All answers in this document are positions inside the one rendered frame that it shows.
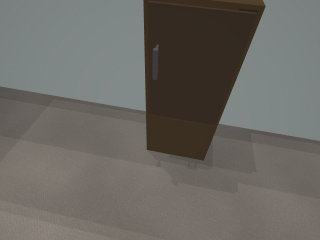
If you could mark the cupboard door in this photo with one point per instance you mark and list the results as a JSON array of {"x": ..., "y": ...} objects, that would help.
[{"x": 199, "y": 51}]

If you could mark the handle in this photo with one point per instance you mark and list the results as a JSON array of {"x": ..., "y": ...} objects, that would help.
[{"x": 155, "y": 56}]

